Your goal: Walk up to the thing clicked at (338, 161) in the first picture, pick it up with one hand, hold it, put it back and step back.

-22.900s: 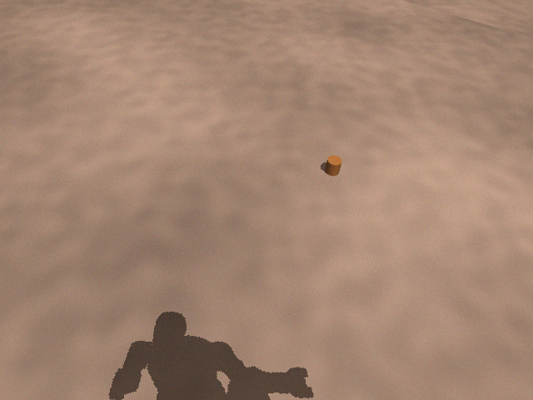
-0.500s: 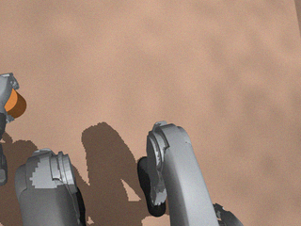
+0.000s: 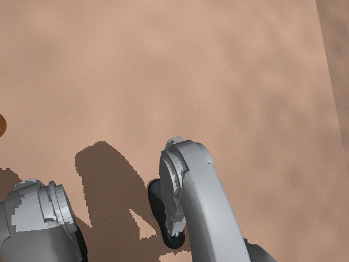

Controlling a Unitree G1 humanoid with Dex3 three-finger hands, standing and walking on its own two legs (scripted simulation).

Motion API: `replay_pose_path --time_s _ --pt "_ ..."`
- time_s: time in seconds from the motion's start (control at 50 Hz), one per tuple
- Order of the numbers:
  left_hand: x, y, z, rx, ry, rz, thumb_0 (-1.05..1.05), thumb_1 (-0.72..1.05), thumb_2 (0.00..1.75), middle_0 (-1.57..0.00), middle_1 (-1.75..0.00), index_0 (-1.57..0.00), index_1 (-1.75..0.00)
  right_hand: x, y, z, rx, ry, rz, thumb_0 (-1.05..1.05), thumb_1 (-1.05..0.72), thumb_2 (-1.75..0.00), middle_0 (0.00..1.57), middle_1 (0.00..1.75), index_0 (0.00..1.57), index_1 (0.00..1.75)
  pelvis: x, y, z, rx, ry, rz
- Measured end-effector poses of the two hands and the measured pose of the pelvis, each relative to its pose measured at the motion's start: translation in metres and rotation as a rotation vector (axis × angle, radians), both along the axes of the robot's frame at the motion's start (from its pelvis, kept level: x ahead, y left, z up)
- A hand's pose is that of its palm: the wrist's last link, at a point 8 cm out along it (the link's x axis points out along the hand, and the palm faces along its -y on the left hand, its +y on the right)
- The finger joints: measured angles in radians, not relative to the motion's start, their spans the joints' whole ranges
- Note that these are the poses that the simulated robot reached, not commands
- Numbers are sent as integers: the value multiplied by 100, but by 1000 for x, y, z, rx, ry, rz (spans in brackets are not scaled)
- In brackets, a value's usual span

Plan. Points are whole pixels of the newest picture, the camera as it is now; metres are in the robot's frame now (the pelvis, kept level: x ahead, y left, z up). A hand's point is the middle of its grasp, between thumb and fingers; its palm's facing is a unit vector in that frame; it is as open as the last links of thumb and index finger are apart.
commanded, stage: rest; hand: left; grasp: from above
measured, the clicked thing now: out of the picture +0.46 +0.29 -0.25
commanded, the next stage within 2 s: open in 0.40 s
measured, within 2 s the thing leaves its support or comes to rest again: neither
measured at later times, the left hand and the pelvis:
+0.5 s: hand out of the picture +0.44 +0.29 -0.22, palm faces -0.44 -0.14 -0.89, open 10.2 cm; pelvis +0.00 +0.00 +0.00, yaw -1 degrees
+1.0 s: hand out of the picture +0.45 +0.29 -0.23, palm faces -0.43 -0.13 -0.89, open 13.3 cm; pelvis +0.00 +0.00 +0.00, yaw -2 degrees
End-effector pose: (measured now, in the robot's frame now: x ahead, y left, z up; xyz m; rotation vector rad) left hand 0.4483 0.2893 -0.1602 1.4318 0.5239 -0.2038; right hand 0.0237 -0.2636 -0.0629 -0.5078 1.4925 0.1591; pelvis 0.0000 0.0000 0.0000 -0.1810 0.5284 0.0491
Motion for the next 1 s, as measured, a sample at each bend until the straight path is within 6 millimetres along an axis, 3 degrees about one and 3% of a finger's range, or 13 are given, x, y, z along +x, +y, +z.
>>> replay_pose_path --time_s 0.6,0.72,1.0 --pt "0 1 -5 4 4 -23 0 -8 70 -60 -77 -60 -77 1 15 11 43 -18 106 0 -91 -91 20 30 20 30 -6 4 1 -31 -42 -13" --pt "0 -1 -9 4 4 -32 0 -9 74 -49 -81 -50 -81 0 16 14 43 -22 115 0 -91 -90 20 30 20 30 -7 5 1 -37 -47 -15" --pt "5 0 -16 11 -11 -5 0 -40 94 -20 -97 -19 -96 1 14 18 49 -6 115 0 -91 -91 20 30 20 30 -5 5 2 -42 -37 -18"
